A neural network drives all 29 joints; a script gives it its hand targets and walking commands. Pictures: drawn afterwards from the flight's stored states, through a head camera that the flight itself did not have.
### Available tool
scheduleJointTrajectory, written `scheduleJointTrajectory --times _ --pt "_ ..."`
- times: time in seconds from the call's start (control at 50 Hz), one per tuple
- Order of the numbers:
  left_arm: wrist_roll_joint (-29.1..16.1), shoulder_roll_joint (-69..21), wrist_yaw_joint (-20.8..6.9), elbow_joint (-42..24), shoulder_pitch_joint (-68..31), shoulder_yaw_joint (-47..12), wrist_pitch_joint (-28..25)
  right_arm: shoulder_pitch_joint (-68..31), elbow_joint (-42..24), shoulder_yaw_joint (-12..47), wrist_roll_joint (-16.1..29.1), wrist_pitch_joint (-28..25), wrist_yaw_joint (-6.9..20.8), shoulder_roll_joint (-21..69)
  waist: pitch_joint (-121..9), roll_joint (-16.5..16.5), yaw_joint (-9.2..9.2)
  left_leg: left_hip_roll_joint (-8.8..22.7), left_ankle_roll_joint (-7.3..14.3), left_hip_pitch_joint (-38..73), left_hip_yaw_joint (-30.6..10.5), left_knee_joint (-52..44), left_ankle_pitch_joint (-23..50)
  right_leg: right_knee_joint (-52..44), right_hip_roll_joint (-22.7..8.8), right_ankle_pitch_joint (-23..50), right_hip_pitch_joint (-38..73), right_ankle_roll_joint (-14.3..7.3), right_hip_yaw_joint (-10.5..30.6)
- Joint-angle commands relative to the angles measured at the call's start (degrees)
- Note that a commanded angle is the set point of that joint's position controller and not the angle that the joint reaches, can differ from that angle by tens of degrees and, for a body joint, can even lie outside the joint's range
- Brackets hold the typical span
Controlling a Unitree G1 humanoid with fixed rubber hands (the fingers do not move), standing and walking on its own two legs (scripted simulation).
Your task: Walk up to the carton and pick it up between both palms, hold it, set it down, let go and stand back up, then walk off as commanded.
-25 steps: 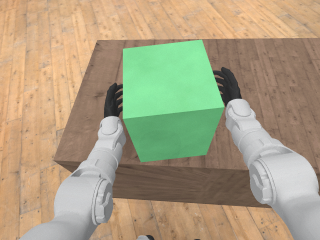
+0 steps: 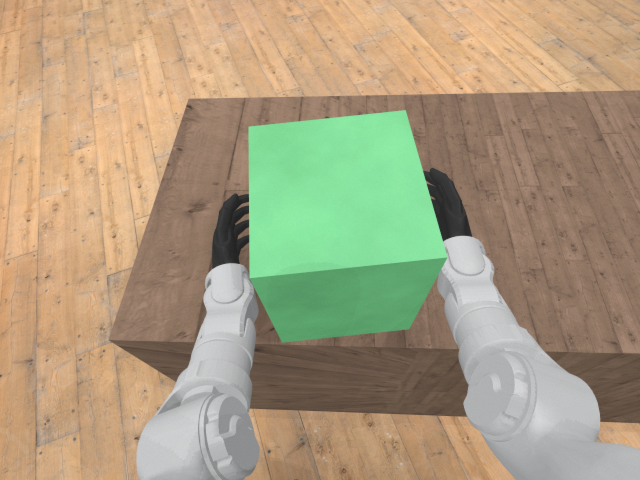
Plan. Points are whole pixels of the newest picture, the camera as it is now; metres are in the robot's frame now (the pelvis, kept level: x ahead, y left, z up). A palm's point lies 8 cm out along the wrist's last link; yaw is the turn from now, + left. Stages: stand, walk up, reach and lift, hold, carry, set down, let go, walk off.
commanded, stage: reach and lift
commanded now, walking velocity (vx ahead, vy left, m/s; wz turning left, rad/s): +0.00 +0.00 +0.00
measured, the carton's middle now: (337, 238) +0.43 +0.03 -0.01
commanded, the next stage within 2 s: none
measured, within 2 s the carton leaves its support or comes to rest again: neither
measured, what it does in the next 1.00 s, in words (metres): stands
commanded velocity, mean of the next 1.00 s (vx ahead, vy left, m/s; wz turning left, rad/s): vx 0.00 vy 0.00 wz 0.00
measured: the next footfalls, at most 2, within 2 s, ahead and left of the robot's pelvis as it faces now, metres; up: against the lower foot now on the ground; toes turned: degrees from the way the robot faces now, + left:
none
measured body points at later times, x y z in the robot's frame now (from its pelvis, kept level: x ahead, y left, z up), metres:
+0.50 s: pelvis +0.01 -0.01 +0.00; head +0.10 +0.00 +0.45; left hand +0.40 +0.18 +0.01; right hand +0.44 -0.11 +0.02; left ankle +0.00 +0.13 -0.74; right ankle +0.00 -0.12 -0.74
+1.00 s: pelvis +0.01 -0.01 +0.00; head +0.10 +0.00 +0.45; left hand +0.40 +0.18 +0.01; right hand +0.45 -0.11 +0.02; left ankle +0.00 +0.13 -0.74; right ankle +0.00 -0.11 -0.74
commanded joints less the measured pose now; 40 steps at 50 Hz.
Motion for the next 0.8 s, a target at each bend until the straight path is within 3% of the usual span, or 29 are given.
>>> scheduleJointTrajectory --times 0.0,0.08,0.1,0.12,0.18,0.24,0.26,0.36,0.38,0.42,0.44,0.48,0.5,0.52,0.54,0.56,0.6,0.68,0.7,0.72,0.74,0.76,0.78 --pt "4.0 -23.2 -4.7 -4.1 -29.1 -13.3 -1.4 -26.2 0.3 11.7 -4.6 -4.0 6.9 25.8 -31.6 -1.9 -0.02 -2.5 -1.1 16.8 6.8 0.4 22.8 0.5 1.5 17.7 19.3 0.7 -5.8" --pt "3.7 -23.8 -4.7 -6.0 -28.3 -14.3 -1.0 -24.8 -0.9 13.0 -3.7 -4.0 6.8 26.5 -32.9 -0.9 -0.04 -2.4 -1.0 17.2 6.9 0.4 24.6 0.4 1.7 18.8 19.9 0.9 -5.8" --pt "3.7 -23.6 -4.8 -5.3 -27.1 -14.0 -0.9 -23.9 -1.3 14.5 -3.5 -3.8 6.9 26.3 -31.8 -0.2 0.82 -2.5 -1.0 18.6 6.8 0.3 26.7 0.3 1.2 19.9 20.7 1.0 -5.5" --pt "3.9 -23.1 -4.9 -5.8 -27.6 -13.6 -0.9 -24.7 -1.5 14.3 -3.5 -4.1 6.6 26.8 -33.1 -2.1 0.10 -2.5 -0.9 18.5 6.7 0.6 26.2 0.4 1.2 21.1 21.4 1.2 -5.3" --pt "4.0 -24.4 -5.4 -6.4 -26.9 -14.1 -1.3 -24.1 -2.1 14.9 -3.6 -4.4 6.0 28.6 -34.0 -2.5 -0.49 -2.6 -0.8 17.0 6.4 0.3 27.8 1.5 1.0 26.7 25.9 1.4 -4.8" --pt "4.7 -25.7 -5.5 -6.7 -26.2 -15.4 -1.4 -22.4 -1.2 15.1 -3.4 -5.7 5.8 28.6 -34.2 0.1 -0.57 -2.2 -1.3 18.0 6.5 0.5 28.2 1.1 1.0 25.8 23.7 0.9 -5.4" --pt "4.4 -25.4 -5.5 -5.6 -26.9 -14.5 -1.9 -23.3 -2.6 15.1 -4.2 -6.2 5.7 28.6 -34.2 -1.7 -0.46 -2.3 -0.7 17.1 6.1 0.4 28.9 1.3 0.7 27.3 24.7 1.4 -5.5" --pt "5.3 -26.6 -5.6 -4.1 -24.6 -13.8 -3.2 -23.4 -0.9 17.4 -3.2 -7.9 5.4 29.7 -32.3 -3.0 -0.17 -2.6 -0.7 14.5 6.0 -0.7 26.9 2.3 0.5 30.4 27.1 2.0 -5.3" --pt "4.7 -26.3 -5.7 -3.6 -26.2 -14.6 -3.4 -24.4 -1.3 16.9 -3.9 -8.2 5.4 29.3 -33.3 -2.6 -0.57 -2.3 -0.6 15.2 6.5 -0.7 26.1 1.9 0.0 28.8 25.9 1.8 -5.4" --pt "5.0 -25.7 -5.6 -3.2 -25.5 -13.8 -3.2 -23.9 -1.4 17.4 -3.2 -8.0 5.4 29.7 -32.5 -2.8 0.43 -2.6 -0.6 14.7 6.3 -1.4 24.9 1.2 0.2 26.4 26.9 1.8 -4.7" --pt "4.4 -26.0 -5.6 -3.4 -25.8 -14.5 -3.4 -24.1 -1.0 16.9 -3.0 -8.2 5.5 28.5 -32.6 -3.3 -0.18 -2.1 -0.3 14.1 6.1 -1.7 23.9 1.5 0.1 25.9 25.3 1.7 -4.8" --pt "4.9 -26.0 -6.1 -3.4 -26.0 -13.5 -3.3 -24.3 0.3 16.8 -2.9 -7.9 5.1 29.9 -31.4 -3.6 0.51 -2.4 0.1 12.5 6.5 -1.7 23.9 2.1 0.0 28.9 28.3 1.7 -4.6" --pt "4.7 -24.9 -6.1 -2.7 -25.2 -13.6 -3.0 -23.4 0.1 17.2 -2.6 -7.6 5.1 29.4 -30.3 -3.6 -0.58 -2.3 0.1 12.7 6.1 -2.4 21.0 1.5 0.0 26.1 27.1 1.6 -4.8" --pt "4.7 -25.7 -6.1 -2.6 -25.2 -13.8 -2.9 -23.2 -1.5 17.2 -3.2 -7.7 5.1 30.2 -31.1 -3.2 1.12 -2.5 0.2 12.6 6.5 -2.6 21.0 1.5 -0.3 26.2 28.2 1.6 -4.5" --pt "4.4 -25.5 -5.8 -3.4 -25.6 -14.1 -3.5 -23.8 -0.2 16.4 -3.3 -8.2 5.1 28.5 -32.6 -2.7 -0.37 -2.2 -0.5 13.2 6.2 -2.0 22.4 1.6 0.2 26.3 27.4 1.7 -5.2" --pt "4.1 -26.2 -5.8 -2.7 -26.3 -13.8 -3.5 -24.8 -0.9 17.7 -2.6 -8.0 5.2 29.9 -33.1 -3.5 1.17 -2.3 0.0 13.0 6.7 -2.3 21.7 1.6 -0.1 26.0 27.2 1.8 -4.3" --pt "3.4 -25.1 -5.7 -2.6 -26.8 -14.6 -3.4 -24.3 0.1 16.8 -2.2 -7.4 5.4 29.7 -31.5 -2.9 0.80 -1.8 0.2 13.0 6.4 -2.8 20.0 0.5 0.0 21.7 25.8 1.3 -4.2" --pt "4.4 -25.9 -5.7 -1.1 -25.8 -13.1 -2.9 -24.4 0.5 16.6 -2.8 -7.4 5.2 29.2 -30.7 -3.2 0.98 -1.9 0.3 13.6 6.1 -2.7 20.2 0.1 0.1 21.3 25.1 1.2 -4.5" --pt "4.5 -26.5 -5.4 -1.8 -25.7 -14.1 -2.9 -23.5 1.0 16.9 -2.3 -7.6 5.2 29.3 -30.9 -1.1 0.63 -1.9 -0.2 14.5 6.3 -2.5 21.4 0.0 0.4 21.3 25.1 0.8 -5.1" --pt "3.9 -25.8 -5.5 -2.0 -25.6 -14.5 -2.9 -23.4 0.9 17.2 -2.2 -7.3 5.2 29.2 -30.9 -2.1 1.02 -2.0 0.1 13.5 6.3 -2.5 21.5 0.1 0.6 22.2 24.6 0.7 -4.7" --pt "3.2 -26.4 -5.6 -2.2 -27.3 -15.1 -3.2 -24.1 0.2 16.5 -2.8 -7.7 4.9 29.1 -32.9 -2.2 -0.52 -2.1 -0.4 14.5 6.5 -2.1 21.8 0.5 0.4 24.1 25.5 1.0 -4.7" --pt "3.2 -26.4 -5.6 -1.4 -26.5 -14.6 -3.2 -24.0 0.3 17.3 -2.6 -7.7 5.0 29.3 -32.4 -3.2 0.43 -1.9 0.1 14.0 6.2 -2.0 21.4 0.3 0.2 23.6 24.4 1.0 -4.6" --pt "3.3 -26.6 -5.6 -1.5 -26.3 -14.4 -3.5 -23.7 -0.2 17.5 -2.5 -7.8 5.0 29.4 -31.8 -3.3 0.19 -2.0 0.0 14.6 6.6 -2.4 21.4 0.4 0.2 23.8 25.1 1.1 -4.7"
